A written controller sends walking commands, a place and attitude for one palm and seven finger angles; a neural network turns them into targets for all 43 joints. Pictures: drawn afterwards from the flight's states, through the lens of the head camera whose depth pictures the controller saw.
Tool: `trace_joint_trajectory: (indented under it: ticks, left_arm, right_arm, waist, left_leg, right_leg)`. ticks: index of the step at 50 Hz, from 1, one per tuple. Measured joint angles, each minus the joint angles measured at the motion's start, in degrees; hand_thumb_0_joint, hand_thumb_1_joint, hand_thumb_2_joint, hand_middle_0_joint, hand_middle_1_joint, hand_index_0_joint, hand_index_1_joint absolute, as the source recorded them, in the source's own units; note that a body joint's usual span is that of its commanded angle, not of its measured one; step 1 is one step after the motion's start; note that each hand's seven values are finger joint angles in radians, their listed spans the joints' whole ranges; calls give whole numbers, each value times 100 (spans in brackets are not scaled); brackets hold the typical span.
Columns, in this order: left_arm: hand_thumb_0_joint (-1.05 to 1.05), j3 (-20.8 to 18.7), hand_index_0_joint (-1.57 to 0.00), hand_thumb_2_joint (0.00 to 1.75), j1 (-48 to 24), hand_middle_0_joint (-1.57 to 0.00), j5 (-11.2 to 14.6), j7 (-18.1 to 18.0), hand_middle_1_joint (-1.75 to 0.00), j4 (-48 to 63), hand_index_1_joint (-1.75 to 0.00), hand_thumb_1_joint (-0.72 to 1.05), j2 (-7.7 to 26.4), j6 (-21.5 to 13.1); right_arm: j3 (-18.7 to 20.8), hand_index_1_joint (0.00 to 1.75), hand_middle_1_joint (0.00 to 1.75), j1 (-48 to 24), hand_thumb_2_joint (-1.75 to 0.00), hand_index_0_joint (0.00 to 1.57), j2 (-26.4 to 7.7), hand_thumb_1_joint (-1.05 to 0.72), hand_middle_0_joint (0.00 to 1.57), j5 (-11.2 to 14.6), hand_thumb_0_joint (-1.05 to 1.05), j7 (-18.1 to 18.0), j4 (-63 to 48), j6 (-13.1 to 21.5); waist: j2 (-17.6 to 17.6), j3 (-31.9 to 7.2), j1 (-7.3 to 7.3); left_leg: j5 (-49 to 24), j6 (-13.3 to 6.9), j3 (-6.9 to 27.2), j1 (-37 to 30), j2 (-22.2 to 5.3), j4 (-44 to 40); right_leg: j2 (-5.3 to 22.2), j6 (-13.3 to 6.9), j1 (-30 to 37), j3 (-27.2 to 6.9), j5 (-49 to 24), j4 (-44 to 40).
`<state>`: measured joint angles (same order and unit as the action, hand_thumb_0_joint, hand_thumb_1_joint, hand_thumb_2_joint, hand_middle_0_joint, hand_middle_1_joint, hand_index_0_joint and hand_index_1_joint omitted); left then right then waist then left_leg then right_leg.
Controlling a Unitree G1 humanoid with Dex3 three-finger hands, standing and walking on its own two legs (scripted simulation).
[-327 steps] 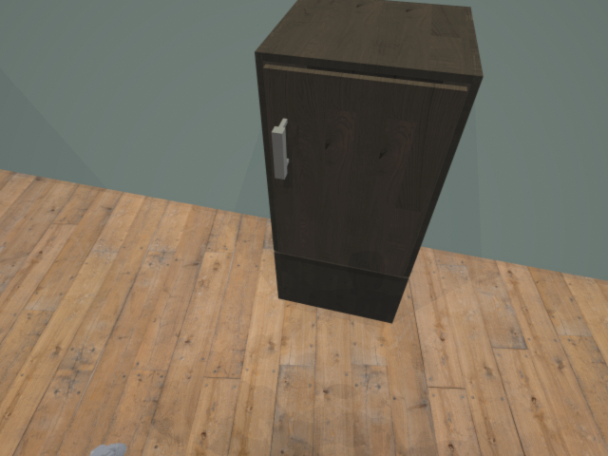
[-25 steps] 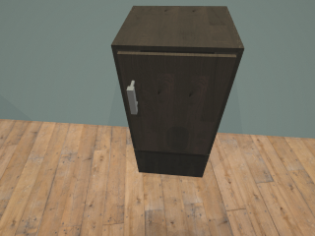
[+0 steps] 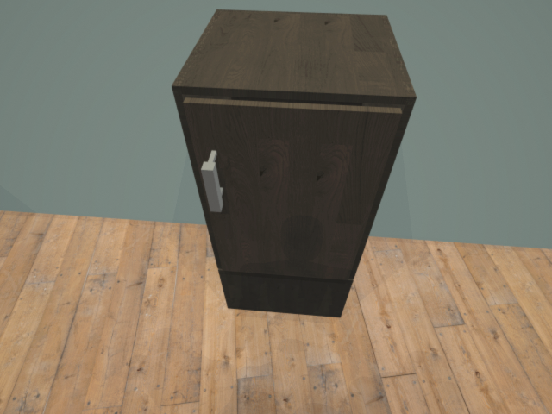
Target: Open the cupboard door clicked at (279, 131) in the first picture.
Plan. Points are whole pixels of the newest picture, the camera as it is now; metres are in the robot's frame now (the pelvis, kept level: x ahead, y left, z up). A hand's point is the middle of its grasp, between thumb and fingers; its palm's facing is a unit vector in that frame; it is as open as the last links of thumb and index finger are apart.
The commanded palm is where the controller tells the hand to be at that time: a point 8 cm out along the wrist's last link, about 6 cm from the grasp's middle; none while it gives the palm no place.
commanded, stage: look again from close up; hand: left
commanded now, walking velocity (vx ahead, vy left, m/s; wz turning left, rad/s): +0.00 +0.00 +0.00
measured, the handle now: (214, 181) +0.56 +0.17 -0.02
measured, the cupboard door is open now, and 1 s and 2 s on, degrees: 0 0 0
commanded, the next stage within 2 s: raise the hand with hooked fingers in 0.20 s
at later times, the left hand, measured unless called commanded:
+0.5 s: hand (174, 325) +0.25 +0.17 -0.01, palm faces +0.27 -0.96 -0.08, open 7.6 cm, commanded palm +0.14 +0.22 -0.06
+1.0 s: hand (165, 363) +0.20 +0.18 -0.05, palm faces -0.15 -0.99 -0.05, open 10.3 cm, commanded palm +0.17 +0.25 -0.04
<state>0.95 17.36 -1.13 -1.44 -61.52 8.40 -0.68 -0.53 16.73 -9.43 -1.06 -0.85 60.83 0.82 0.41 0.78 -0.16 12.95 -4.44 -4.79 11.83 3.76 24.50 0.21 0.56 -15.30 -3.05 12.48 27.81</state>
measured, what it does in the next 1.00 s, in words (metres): lowers itself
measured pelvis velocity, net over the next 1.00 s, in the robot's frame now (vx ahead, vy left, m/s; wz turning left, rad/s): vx -0.02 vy -0.05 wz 0.07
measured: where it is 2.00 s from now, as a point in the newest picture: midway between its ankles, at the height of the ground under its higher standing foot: outside the picture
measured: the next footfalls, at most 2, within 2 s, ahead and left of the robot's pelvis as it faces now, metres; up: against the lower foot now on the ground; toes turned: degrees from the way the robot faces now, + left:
none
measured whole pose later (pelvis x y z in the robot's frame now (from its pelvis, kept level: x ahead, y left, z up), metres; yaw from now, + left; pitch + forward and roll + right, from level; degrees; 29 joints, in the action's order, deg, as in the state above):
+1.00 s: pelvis -0.02 -0.05 -0.10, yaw +4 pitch +14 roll -3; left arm -15.2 10.0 20.3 33.1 -10.6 20.6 -20.6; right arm -2.6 10.0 -11.2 2.2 -3.0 32.9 12.5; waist 1.3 -4.9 0.1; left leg 30.8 0.0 3.1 53.5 -0.3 70.6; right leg -2.9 -3.9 -52.1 6.5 28.6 66.6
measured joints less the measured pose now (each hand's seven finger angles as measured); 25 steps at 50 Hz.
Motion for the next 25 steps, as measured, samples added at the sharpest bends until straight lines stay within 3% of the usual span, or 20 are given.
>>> trace_joint_trajectory:
  ticks: [16,17,18,20,22,25]
  left_arm:
    - [1,-6,-20,90,-252,-20,41,-86,-30,-54,-30,92,87,-74]
    - [1,-137,-20,90,16,-20,282,-77,-30,828,-30,92,81,256]
    - [2,-261,-20,90,331,-20,440,-91,-30,1892,-30,91,88,313]
    - [2,-319,-21,89,653,-20,695,-270,-31,3439,-31,90,121,-14]
    - [2,-420,-21,88,550,-20,923,-277,-32,4364,-32,88,92,-264]
    - [2,-781,-21,87,131,-21,1150,174,-35,4797,-35,84,106,-1133]
  right_arm:
    - [-33,30,30,-203,-90,20,-33,-91,20,40,1,-71,146,73]
    - [-35,30,30,-116,-90,20,-51,-92,20,112,1,-83,-91,89]
    - [-47,30,30,26,-90,20,-67,-92,20,160,1,-161,-350,300]
    - [-13,30,30,204,-90,20,-140,-92,20,224,1,-313,-659,801]
    - [71,30,30,180,-90,20,-273,-91,20,239,1,-323,-996,1051]
    - [216,30,30,-152,-90,20,-424,-91,20,173,1,-250,-1517,1216]
  waist:
    - [26,87,0]
    - [16,77,-21]
    - [-27,59,7]
    - [-41,-107,30]
    - [42,-267,-69]
    - [95,-559,-173]
  left_leg:
    - [334,221,124,-218,-208,96]
    - [388,232,154,-158,-221,186]
    - [414,237,170,-154,-202,205]
    - [452,258,251,-96,-156,269]
    - [528,266,396,89,-118,486]
    - [732,291,455,702,-125,1047]
  right_leg:
    - [-203,-185,290,121,303,-34]
    - [-213,-194,259,154,327,5]
    - [-195,-210,232,170,377,81]
    - [-145,-231,172,252,503,227]
    - [-97,-233,68,402,620,384]
    - [-94,-262,-503,486,809,880]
